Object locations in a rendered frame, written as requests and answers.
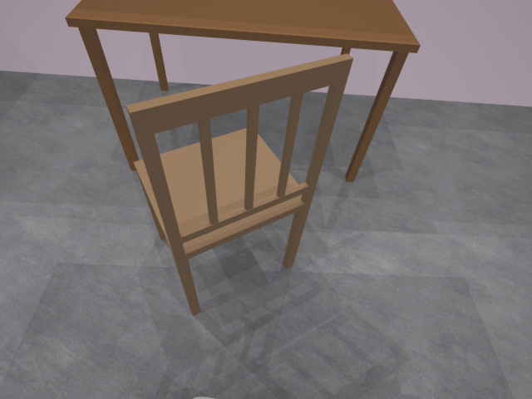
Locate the chair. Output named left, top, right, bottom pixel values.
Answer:
left=126, top=54, right=353, bottom=316

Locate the table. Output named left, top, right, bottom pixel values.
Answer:
left=65, top=0, right=420, bottom=182

